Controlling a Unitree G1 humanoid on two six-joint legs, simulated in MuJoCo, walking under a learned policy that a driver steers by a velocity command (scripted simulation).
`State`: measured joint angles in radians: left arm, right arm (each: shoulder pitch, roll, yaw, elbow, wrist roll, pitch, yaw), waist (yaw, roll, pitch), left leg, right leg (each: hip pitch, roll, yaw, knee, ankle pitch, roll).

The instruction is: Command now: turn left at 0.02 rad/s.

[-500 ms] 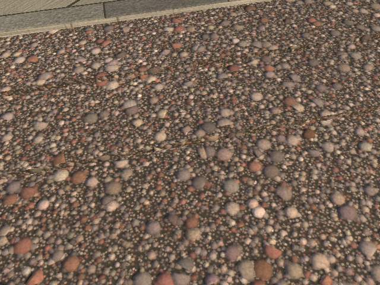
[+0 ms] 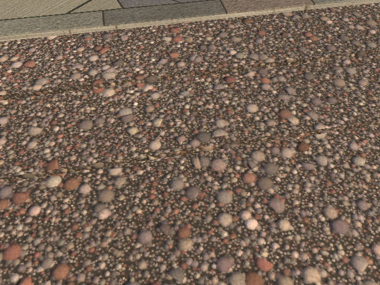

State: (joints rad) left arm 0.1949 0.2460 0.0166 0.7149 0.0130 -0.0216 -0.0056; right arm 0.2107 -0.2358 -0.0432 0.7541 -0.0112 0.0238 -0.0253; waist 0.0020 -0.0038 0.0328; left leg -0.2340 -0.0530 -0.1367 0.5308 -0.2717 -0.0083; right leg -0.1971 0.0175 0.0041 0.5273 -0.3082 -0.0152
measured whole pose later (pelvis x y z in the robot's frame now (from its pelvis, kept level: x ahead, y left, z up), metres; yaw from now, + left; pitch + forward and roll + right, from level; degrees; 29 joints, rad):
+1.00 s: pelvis +0.03 -0.02 +0.01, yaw +0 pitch +0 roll +0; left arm 0.35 0.27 0.03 0.94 -0.01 -0.04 0.03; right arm 0.23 -0.25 -0.05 1.05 0.02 -0.04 -0.02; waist 0.03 -0.02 -0.01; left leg -0.36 0.02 -0.01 0.83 -0.42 0.01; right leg -0.09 0.04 0.00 0.35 -0.26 -0.07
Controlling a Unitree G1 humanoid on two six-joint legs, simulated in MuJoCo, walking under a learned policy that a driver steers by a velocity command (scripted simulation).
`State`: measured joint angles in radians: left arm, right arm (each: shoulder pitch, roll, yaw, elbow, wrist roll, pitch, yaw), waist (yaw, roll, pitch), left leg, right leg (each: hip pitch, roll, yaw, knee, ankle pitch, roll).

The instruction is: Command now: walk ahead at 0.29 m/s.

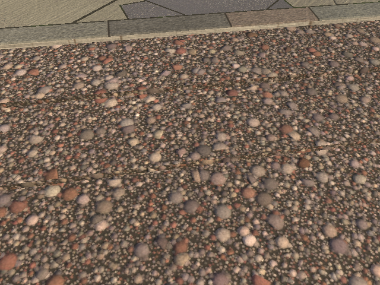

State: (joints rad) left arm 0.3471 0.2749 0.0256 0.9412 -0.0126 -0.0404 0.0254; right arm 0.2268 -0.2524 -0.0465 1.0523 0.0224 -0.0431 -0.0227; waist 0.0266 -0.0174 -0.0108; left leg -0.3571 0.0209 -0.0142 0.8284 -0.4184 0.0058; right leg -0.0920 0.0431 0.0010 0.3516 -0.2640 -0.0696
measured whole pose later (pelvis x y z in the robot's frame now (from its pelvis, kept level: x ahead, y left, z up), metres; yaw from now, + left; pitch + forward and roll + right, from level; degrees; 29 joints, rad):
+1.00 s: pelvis +0.48 +0.02 +0.00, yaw +0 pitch +0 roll -2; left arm 0.34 0.26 0.04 0.94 0.00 -0.09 -0.02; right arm 0.11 -0.29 -0.04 0.87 0.00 -0.08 -0.01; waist 0.06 0.04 0.02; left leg -0.67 0.15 -0.05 0.81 -0.03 0.00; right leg -0.05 0.09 -0.06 0.20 -0.16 -0.08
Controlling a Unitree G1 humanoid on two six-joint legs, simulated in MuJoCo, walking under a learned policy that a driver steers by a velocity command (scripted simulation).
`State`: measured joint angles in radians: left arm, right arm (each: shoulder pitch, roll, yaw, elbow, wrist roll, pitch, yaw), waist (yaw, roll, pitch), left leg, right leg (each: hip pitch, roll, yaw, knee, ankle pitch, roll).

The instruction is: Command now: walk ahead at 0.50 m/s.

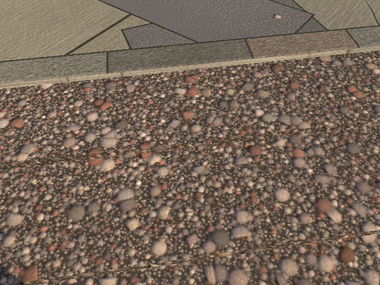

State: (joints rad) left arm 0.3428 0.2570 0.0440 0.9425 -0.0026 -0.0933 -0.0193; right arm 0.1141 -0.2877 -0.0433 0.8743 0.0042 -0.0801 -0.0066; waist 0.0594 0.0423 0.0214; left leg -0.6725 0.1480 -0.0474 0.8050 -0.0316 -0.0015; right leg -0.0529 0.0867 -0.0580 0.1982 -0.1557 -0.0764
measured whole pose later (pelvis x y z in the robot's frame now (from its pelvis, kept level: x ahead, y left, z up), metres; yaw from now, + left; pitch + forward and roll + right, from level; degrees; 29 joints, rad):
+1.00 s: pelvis +0.53 +0.01 +0.03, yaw +0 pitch +0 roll -2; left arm 0.20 0.24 0.06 0.97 0.01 -0.08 -0.01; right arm 0.14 -0.29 -0.06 0.91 0.01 -0.02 -0.03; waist 0.04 0.05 0.07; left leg -0.48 0.07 -0.01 0.91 -0.36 0.01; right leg -0.24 0.02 -0.11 0.35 -0.13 -0.05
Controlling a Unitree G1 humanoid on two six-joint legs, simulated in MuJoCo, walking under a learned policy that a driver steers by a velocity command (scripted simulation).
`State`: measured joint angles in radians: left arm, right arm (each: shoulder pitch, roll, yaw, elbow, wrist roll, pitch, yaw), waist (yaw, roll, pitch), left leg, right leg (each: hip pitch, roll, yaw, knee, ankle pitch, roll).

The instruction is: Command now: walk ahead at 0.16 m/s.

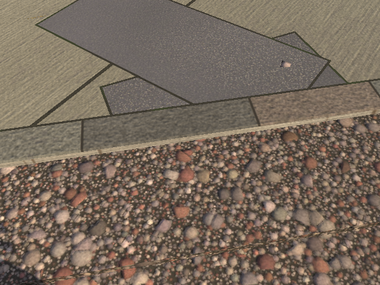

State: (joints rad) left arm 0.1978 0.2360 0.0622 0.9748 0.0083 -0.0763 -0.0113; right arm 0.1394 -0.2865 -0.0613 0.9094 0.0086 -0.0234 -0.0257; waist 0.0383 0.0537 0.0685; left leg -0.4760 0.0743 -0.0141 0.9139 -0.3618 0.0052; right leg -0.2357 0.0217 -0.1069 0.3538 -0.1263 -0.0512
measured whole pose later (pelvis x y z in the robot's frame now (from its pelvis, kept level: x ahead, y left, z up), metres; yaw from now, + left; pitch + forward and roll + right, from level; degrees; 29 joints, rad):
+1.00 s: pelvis +0.26 +0.01 +0.00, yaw -1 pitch +1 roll +1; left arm 0.47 0.19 0.03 1.13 0.00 -0.08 0.01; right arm -0.05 -0.25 -0.05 0.94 0.03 -0.07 0.03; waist 0.10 0.02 0.03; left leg -0.63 0.06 0.05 0.68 -0.09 0.03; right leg 0.14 0.00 -0.02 0.16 -0.33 -0.02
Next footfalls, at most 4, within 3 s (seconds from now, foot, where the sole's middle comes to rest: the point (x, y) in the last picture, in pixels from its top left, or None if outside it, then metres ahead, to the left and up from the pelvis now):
0.14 left None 0.16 0.13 -0.78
1.06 left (167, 263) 0.53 0.15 -0.75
1.50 right None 0.46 -0.09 -0.78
2.00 left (189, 230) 0.65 0.08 -0.74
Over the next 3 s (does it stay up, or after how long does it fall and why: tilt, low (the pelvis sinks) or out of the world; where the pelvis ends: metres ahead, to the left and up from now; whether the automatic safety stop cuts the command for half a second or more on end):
stays up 0.51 -0.01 0.00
